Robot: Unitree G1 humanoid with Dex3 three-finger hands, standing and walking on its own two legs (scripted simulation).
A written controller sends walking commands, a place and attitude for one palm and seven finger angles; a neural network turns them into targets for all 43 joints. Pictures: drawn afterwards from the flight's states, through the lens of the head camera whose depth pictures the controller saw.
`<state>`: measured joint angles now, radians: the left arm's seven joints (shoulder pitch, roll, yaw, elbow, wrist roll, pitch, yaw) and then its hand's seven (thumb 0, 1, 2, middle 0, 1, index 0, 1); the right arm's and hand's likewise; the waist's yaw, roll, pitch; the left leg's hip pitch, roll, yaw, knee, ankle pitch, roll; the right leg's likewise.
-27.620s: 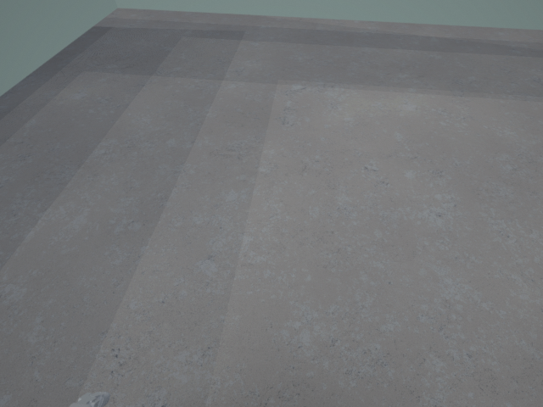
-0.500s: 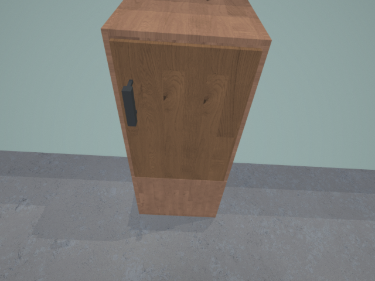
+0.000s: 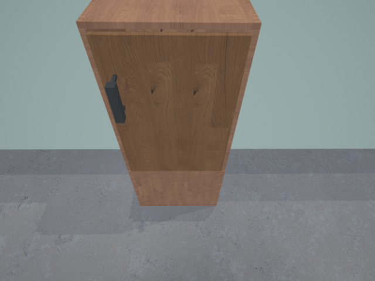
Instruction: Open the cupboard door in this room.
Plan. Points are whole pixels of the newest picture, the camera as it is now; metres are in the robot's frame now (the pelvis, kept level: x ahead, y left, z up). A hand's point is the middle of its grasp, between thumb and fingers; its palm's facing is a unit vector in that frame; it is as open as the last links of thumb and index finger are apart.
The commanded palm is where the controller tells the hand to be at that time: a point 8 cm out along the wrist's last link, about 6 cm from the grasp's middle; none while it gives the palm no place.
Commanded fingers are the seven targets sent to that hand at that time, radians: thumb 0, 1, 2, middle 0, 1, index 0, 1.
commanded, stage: come to a stop and stand still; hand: left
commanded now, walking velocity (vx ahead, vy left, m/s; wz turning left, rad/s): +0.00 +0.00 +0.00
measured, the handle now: (117, 98) +0.56 +0.24 +0.06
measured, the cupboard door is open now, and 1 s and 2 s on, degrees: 0 0 0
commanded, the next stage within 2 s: look again from close up in 0.88 s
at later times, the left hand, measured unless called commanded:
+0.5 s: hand out of the picture -0.08 +0.21 -0.17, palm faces +0.08 -0.98 -0.19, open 7.3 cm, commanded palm none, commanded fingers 0.00 0.90 0.90 -0.20 -0.30 -0.20 -0.30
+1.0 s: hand out of the picture -0.11 +0.19 -0.18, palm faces +0.11 -0.99 -0.13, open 7.3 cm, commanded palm none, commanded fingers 0.00 0.90 0.90 -0.20 -0.30 -0.20 -0.30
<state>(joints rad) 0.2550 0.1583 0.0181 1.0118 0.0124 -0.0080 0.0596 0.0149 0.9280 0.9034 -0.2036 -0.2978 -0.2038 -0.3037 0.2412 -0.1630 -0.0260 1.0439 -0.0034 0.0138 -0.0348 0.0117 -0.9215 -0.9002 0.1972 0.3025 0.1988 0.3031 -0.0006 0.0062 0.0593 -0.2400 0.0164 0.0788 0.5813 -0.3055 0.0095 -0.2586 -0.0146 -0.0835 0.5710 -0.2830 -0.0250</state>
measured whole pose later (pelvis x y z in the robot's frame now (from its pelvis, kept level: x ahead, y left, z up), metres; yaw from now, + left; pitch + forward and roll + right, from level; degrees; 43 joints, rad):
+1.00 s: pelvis -0.09 +0.04 +0.00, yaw +3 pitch -4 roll -1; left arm 0.37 0.11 0.01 1.06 0.02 0.00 0.03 0.01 0.91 0.90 -0.20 -0.30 -0.20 -0.30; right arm 0.30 -0.14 -0.02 1.07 -0.02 0.01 -0.02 0.00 -0.91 -0.90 0.20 0.30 0.20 0.30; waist 0.00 0.00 0.01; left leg -0.30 -0.05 0.07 0.50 -0.18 0.08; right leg -0.30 -0.02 0.01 0.51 -0.23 0.00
